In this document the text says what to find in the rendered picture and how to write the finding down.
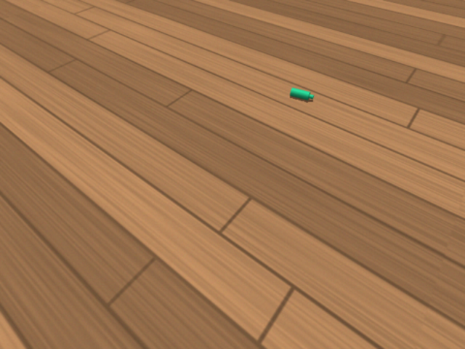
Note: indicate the bottle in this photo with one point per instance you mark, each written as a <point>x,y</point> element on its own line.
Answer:
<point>301,94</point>

